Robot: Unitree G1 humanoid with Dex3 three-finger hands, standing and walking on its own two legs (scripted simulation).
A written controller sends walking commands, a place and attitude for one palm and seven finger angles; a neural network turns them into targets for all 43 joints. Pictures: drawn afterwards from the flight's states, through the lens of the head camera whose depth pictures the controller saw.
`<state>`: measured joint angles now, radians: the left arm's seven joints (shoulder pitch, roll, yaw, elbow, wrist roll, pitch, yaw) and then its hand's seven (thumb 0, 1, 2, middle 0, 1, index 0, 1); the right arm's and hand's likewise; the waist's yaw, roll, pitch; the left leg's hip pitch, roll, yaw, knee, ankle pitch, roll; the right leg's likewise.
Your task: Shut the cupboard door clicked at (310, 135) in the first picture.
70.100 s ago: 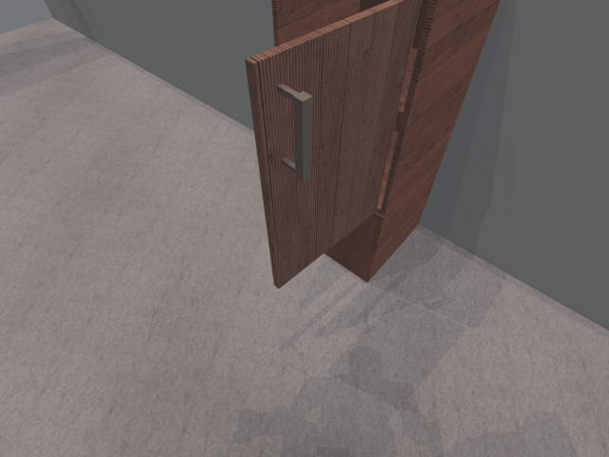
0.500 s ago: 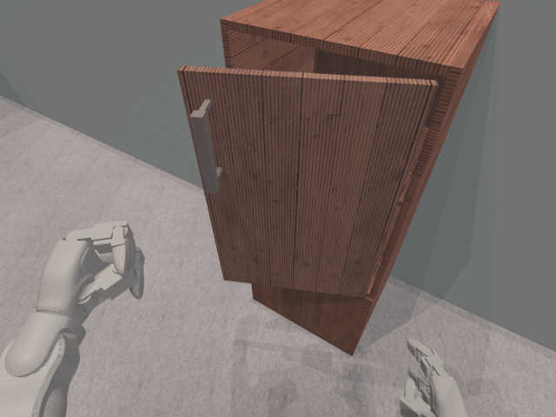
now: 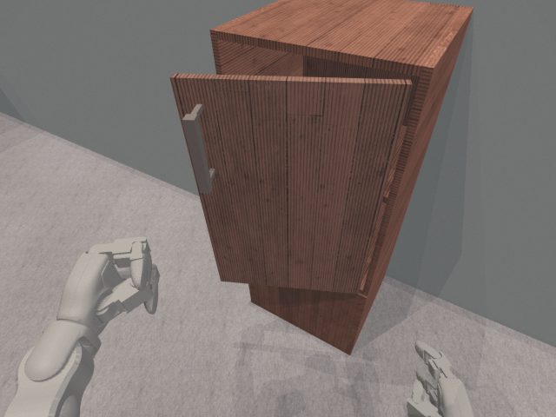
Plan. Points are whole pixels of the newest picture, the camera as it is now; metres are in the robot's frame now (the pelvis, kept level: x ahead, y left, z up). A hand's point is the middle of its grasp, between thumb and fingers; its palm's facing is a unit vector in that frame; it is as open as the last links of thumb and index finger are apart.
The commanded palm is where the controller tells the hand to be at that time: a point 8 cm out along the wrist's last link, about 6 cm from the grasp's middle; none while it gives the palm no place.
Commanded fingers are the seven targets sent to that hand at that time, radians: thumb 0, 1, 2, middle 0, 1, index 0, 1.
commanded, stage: bring the fist close to the handle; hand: left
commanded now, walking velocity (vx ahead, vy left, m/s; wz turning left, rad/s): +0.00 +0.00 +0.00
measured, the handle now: (202, 150) +0.52 +0.20 +0.13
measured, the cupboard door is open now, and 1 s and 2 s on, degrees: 24 24 20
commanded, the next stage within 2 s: push the door shut along its arc in 1.36 s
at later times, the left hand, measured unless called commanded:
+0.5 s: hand (176, 222) +0.33 +0.19 +0.14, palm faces +0.03 -1.00 -0.03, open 3.1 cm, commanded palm +0.31 +0.23 +0.14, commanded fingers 0.00 0.90 0.90 -1.30 -1.50 -1.30 -1.50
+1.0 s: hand (202, 181) +0.42 +0.17 +0.15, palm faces +0.01 -1.00 -0.03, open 3.1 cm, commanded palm +0.39 +0.22 +0.14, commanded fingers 0.00 0.90 0.90 -1.30 -1.50 -1.30 -1.50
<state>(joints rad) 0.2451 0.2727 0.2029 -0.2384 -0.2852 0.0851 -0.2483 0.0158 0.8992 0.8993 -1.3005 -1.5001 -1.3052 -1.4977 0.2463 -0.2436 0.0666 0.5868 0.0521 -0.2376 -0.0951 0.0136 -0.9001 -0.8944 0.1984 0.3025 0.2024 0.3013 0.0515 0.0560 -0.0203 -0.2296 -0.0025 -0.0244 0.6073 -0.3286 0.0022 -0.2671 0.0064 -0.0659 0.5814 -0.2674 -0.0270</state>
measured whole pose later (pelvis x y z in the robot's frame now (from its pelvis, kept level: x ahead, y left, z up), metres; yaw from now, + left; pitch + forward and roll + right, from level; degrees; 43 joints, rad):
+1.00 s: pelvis +0.01 +0.00 +0.00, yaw -1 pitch +2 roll +0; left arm -0.52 0.30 0.22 0.52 -0.19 0.04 -0.15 0.02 0.90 0.90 -1.30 -1.50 -1.30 -1.50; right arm 0.25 -0.25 0.05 0.64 0.05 -0.12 -0.09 0.01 -0.90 -0.89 0.20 0.30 0.20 0.30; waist -0.01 0.03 -0.02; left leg -0.30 -0.01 0.00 0.58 -0.32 0.01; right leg -0.36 0.00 -0.04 0.58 -0.27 -0.02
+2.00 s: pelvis +0.00 +0.01 -0.01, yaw -2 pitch +7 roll +0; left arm -0.84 0.42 0.27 1.02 -0.18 -0.18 -0.33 0.02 0.90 0.90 -1.32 -1.50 -1.31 -1.50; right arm 0.36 -0.29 0.03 0.67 0.04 -0.08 -0.07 0.01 -0.90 -0.89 0.20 0.30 0.20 0.30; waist -0.08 0.02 -0.04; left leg -0.44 -0.01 0.01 0.65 -0.33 0.01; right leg -0.50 0.00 -0.03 0.64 -0.26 -0.02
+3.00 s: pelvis +0.01 +0.01 -0.02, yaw -2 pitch +18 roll -2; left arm -1.30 0.61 0.25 1.37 -0.09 -0.16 -0.47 0.01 0.90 0.94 -1.30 -1.50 -1.30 -1.50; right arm 0.43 -0.30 0.03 0.71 -0.01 -0.06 -0.06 0.00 -0.90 -0.89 0.20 0.30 0.20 0.30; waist -0.23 0.03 -0.05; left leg -0.72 0.01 0.00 0.80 -0.39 0.02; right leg -0.74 0.02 -0.05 0.72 -0.29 -0.01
